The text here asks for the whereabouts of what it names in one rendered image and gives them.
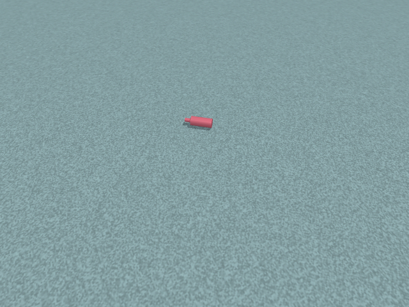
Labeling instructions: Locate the bottle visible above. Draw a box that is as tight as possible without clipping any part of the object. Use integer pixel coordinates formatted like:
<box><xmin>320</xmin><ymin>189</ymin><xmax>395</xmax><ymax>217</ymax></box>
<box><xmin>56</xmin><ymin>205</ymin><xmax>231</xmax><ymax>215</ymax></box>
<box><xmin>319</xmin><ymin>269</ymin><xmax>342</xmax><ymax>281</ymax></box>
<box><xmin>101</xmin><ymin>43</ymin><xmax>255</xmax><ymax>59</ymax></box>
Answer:
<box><xmin>185</xmin><ymin>116</ymin><xmax>213</xmax><ymax>128</ymax></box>

